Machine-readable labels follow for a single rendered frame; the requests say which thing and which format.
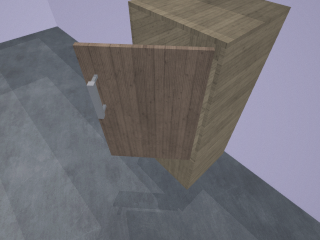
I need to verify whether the handle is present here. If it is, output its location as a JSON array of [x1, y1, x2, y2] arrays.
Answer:
[[86, 74, 107, 119]]

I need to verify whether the cupboard door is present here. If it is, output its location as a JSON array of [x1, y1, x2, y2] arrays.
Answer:
[[72, 42, 215, 160]]

